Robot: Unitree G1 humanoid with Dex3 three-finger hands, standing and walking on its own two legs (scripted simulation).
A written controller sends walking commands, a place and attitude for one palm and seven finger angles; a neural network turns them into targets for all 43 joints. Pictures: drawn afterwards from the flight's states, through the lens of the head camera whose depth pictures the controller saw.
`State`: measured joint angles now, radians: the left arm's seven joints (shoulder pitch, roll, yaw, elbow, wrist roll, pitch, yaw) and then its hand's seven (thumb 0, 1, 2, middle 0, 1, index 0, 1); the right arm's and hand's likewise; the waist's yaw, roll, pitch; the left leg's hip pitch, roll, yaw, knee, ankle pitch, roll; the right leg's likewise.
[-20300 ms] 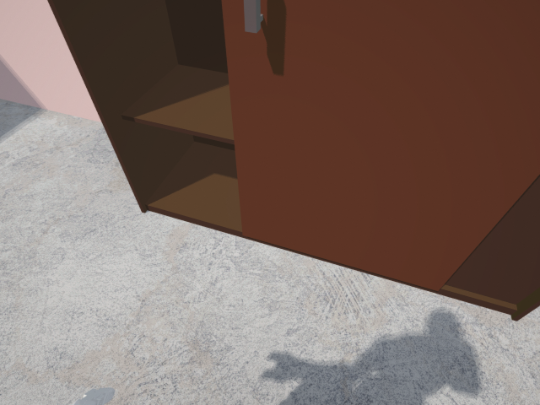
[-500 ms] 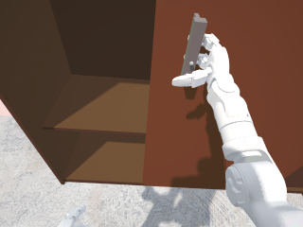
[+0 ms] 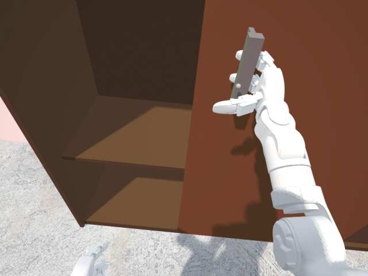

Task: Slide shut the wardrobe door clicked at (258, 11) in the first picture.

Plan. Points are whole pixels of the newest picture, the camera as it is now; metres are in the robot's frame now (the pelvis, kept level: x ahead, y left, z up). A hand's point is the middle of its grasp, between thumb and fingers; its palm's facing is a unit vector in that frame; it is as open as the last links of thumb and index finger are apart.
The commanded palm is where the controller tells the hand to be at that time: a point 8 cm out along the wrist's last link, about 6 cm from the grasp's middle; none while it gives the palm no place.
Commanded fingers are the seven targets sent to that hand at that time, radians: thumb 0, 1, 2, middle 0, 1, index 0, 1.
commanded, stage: slide the fingers in behind the handle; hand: right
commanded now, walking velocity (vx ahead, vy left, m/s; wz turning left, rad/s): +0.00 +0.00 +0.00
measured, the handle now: (243, 68) +0.48 -0.07 +0.25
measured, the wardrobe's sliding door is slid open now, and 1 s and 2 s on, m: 0.51 0.51 0.51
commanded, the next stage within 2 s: grip the handle and tug to test in 0.66 s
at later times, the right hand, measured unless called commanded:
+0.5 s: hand (235, 85) +0.42 -0.05 +0.24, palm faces -0.02 +1.00 +0.01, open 14.1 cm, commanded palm +0.41 -0.10 +0.23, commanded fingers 0.00 0.50 -0.30 0.30 1.20 0.30 1.20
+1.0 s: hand (235, 84) +0.44 -0.05 +0.24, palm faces +0.00 +1.00 +0.00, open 12.6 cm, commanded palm +0.42 -0.10 +0.23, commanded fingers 0.00 -0.11 -0.56 0.37 1.29 0.37 1.29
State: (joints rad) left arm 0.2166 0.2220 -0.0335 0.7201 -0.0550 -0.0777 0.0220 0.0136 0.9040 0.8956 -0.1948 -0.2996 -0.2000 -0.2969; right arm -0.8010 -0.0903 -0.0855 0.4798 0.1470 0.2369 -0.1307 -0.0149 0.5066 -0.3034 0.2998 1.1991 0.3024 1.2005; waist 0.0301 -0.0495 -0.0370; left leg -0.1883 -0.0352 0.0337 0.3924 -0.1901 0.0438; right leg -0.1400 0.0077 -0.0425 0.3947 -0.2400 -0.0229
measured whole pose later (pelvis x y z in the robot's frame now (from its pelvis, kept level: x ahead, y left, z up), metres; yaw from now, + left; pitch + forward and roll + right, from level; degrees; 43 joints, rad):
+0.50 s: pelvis +0.00 +0.00 +0.00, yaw -1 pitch -1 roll +0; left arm 0.20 0.21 -0.04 0.72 -0.05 -0.05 0.02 0.01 0.90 0.90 -0.20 -0.30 -0.20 -0.30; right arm -0.84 -0.07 -0.06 0.52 0.16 0.26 -0.15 -0.02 0.51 -0.30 0.29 1.20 0.27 1.20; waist 0.02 -0.05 -0.04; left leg -0.18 -0.03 0.05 0.39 -0.19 0.04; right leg -0.14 0.01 -0.03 0.40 -0.24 -0.02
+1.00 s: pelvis -0.01 -0.01 +0.00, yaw -1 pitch +0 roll +0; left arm 0.27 0.22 -0.03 0.77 -0.05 -0.10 0.04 0.01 0.90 0.90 -0.19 -0.30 -0.20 -0.30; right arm -0.94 -0.08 -0.07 0.68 0.14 0.18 -0.17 -0.01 0.29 -0.39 0.36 1.27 0.33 1.24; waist 0.03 -0.04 -0.03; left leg -0.21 -0.02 0.04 0.39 -0.18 0.04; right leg -0.17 0.02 -0.03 0.40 -0.23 -0.03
